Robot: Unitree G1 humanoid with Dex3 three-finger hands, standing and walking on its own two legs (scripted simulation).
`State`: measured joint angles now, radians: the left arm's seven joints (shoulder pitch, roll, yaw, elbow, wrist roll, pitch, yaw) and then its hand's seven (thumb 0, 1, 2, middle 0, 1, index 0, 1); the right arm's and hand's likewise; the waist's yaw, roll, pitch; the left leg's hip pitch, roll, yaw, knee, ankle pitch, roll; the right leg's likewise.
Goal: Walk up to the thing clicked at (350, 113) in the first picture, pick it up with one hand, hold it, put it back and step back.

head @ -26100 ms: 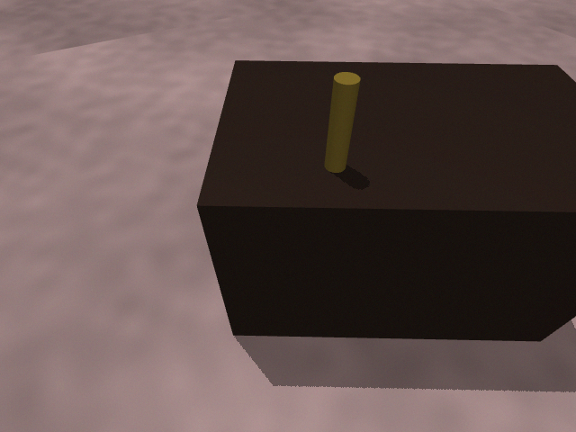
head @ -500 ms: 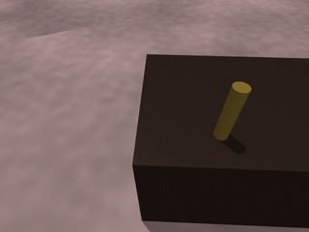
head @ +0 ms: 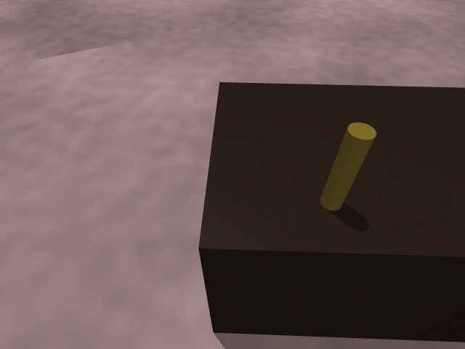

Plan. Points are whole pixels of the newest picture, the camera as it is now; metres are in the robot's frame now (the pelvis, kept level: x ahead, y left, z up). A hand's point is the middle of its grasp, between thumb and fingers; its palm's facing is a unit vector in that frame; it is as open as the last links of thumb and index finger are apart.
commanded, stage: stand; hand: right
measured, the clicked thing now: (344, 171) +0.48 -0.22 +0.03
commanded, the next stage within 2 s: none
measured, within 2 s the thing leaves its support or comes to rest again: neither
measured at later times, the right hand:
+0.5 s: hand out of the picture +0.07 -0.25 -0.16, palm faces -0.03 +0.94 -0.34, open 7.8 cm
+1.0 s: hand out of the picture +0.08 -0.25 -0.16, palm faces -0.02 +0.94 -0.34, open 7.4 cm
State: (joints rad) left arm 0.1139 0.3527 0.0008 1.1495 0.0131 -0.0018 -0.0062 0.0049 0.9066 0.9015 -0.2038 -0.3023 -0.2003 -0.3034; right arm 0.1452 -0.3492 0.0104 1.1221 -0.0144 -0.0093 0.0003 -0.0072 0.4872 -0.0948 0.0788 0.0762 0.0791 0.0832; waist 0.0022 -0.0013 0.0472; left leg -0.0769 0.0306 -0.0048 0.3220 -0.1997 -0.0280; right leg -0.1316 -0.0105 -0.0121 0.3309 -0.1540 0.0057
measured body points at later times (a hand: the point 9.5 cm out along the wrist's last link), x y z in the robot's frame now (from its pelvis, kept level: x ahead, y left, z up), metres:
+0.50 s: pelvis +0.01 +0.00 +0.00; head +0.02 +0.00 +0.45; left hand +0.08 +0.30 -0.13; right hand +0.07 -0.30 -0.13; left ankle -0.01 +0.14 -0.75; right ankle +0.02 -0.12 -0.75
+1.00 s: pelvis +0.01 +0.00 +0.00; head +0.02 +0.00 +0.45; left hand +0.09 +0.30 -0.13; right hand +0.08 -0.30 -0.13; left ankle -0.01 +0.14 -0.75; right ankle +0.02 -0.12 -0.75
